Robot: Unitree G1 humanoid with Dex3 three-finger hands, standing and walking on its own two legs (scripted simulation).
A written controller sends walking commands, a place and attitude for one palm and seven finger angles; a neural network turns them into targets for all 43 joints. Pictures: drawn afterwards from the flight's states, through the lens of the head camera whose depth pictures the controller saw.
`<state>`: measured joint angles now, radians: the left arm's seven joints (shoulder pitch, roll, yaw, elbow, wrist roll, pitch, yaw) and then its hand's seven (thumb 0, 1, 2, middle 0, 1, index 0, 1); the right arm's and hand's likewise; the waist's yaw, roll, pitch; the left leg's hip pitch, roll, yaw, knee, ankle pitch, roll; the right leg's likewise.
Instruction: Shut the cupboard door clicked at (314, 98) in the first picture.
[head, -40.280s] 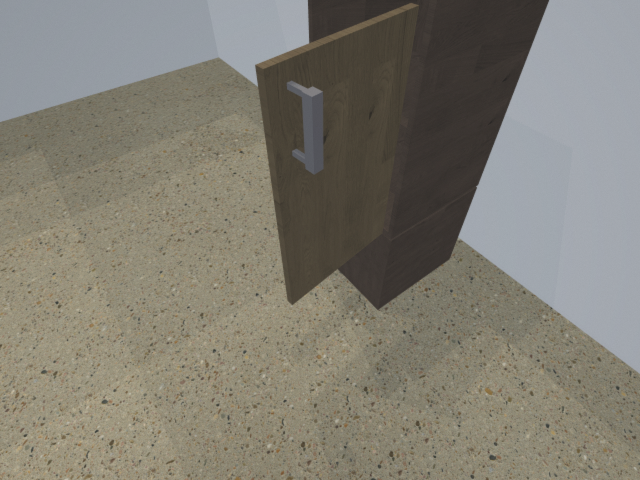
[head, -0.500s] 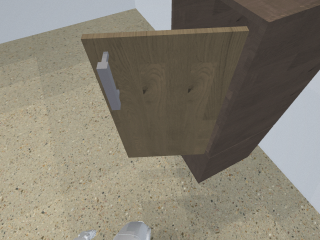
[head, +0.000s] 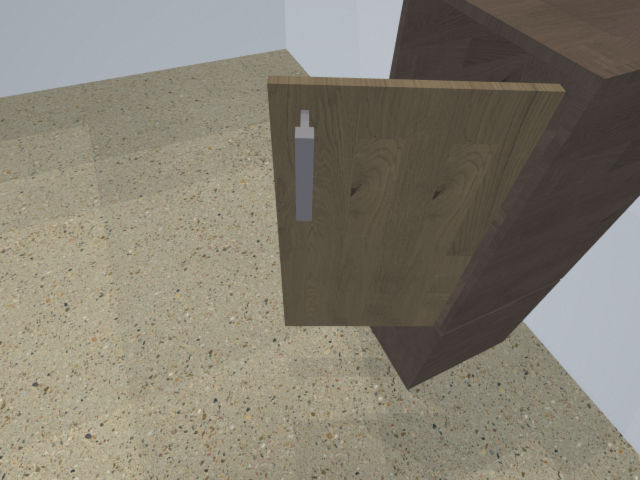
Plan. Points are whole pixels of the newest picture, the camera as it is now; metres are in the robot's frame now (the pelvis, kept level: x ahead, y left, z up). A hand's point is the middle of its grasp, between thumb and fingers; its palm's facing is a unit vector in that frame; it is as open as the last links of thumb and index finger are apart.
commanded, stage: come to a stop and stand still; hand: left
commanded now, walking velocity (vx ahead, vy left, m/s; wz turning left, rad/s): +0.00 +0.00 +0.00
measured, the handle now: (304, 167) +0.45 +0.07 +0.15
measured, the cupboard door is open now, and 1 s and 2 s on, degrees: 66 66 66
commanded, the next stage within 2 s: look again from close up in 0.26 s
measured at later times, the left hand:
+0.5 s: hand out of the picture -0.02 +0.17 -0.18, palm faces -0.01 -0.98 -0.19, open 7.3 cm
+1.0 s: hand out of the picture +0.00 +0.18 -0.18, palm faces -0.01 -0.98 -0.21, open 7.4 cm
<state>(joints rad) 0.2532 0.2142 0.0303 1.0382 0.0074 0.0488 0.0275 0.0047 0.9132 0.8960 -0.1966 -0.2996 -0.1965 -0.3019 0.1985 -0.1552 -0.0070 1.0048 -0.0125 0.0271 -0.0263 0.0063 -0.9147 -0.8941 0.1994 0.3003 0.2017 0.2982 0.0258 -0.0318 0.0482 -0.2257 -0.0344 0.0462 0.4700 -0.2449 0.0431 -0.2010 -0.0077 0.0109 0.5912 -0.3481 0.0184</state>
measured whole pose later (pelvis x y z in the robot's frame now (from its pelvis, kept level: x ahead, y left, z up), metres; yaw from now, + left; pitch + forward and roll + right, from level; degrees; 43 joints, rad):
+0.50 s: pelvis -0.02 +0.01 +0.00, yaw +0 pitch -1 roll -1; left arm 0.29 0.14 -0.02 1.10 0.01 -0.03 0.05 0.01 0.92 0.90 -0.20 -0.30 -0.20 -0.30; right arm 0.33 -0.16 0.00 1.09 -0.02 -0.01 -0.01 0.01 -0.91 -0.89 0.19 0.30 0.20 0.30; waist -0.03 0.02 0.05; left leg -0.27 -0.02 0.04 0.51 -0.23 0.04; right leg -0.17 0.01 0.01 0.48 -0.30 0.00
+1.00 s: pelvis -0.01 +0.00 +0.00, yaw -1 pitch +0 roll +1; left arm 0.28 0.18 -0.02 1.08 0.01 -0.02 0.04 0.00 0.91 0.90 -0.20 -0.30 -0.20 -0.30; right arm 0.23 -0.19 0.00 1.09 -0.01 -0.03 -0.02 0.01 -0.91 -0.89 0.20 0.30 0.20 0.30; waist 0.01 -0.02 0.02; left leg -0.22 -0.02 0.06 0.46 -0.24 0.03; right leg -0.16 0.01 0.03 0.49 -0.33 -0.01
